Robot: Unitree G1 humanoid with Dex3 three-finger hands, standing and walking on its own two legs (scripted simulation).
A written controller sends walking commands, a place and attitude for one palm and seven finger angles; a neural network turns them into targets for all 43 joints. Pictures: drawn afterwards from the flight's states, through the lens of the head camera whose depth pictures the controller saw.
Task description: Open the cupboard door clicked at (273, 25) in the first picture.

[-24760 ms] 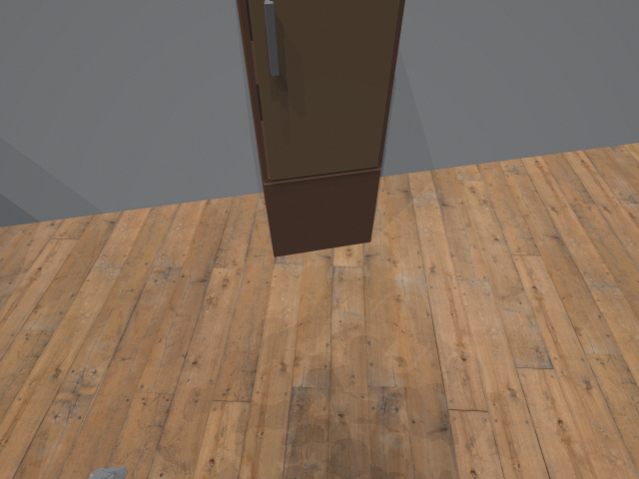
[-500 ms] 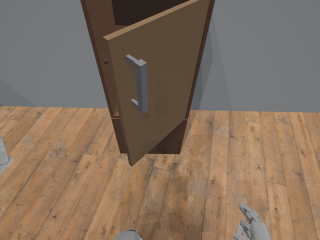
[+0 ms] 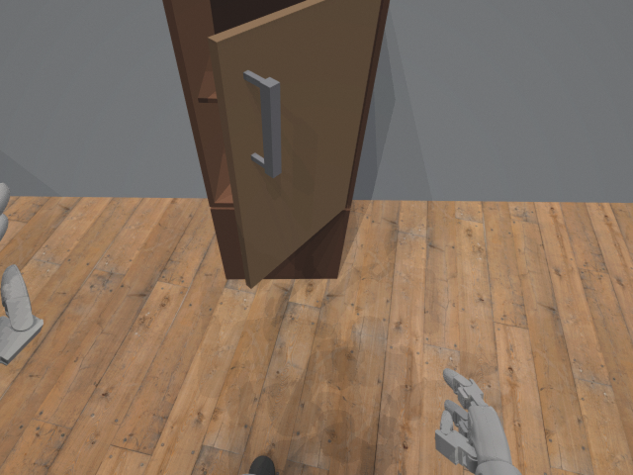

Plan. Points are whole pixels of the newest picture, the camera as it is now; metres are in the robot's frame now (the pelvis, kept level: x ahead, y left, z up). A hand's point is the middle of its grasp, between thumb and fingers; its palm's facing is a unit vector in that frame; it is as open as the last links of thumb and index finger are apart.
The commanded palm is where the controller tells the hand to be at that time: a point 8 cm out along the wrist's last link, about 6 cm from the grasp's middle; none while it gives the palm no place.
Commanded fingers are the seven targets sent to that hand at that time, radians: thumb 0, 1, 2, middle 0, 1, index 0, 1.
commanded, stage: stop stepping back and stand still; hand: left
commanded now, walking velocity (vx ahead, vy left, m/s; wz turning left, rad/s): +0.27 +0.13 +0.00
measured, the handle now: (262, 127) +0.58 +0.13 +0.11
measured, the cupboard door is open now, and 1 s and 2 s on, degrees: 47 47 47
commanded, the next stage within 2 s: let the arm hang, fingers relaxed in 0.56 s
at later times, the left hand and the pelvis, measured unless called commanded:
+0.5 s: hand (39, 386) +0.16 +0.23 +0.17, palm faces +0.37 -0.79 -0.49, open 7.4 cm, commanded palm +0.10 +0.28 +0.18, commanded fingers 0.00 0.90 0.90 -0.20 -0.30 -0.20 -0.30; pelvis -0.05 -0.01 +0.00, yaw -2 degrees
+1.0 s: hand out of the picture -0.06 +0.16 -0.18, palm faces +0.00 -0.99 -0.17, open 7.3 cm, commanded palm none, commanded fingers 0.00 0.90 0.90 -0.20 -0.30 -0.20 -0.30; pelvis -0.08 -0.01 +0.00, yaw +2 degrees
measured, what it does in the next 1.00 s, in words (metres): steps on the spot: right foot, then left foot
